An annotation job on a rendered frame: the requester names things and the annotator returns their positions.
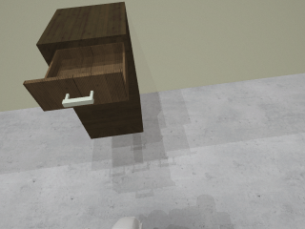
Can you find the left robot thigh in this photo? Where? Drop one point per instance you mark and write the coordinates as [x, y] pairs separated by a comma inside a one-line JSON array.
[[128, 223]]

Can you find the cabinet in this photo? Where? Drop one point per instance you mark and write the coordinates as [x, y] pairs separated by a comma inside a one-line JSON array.
[[90, 26]]

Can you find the drawer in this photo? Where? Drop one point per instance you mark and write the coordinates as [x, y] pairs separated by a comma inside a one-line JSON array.
[[102, 69]]

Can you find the handle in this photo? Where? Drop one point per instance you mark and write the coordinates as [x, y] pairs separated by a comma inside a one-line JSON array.
[[79, 101]]

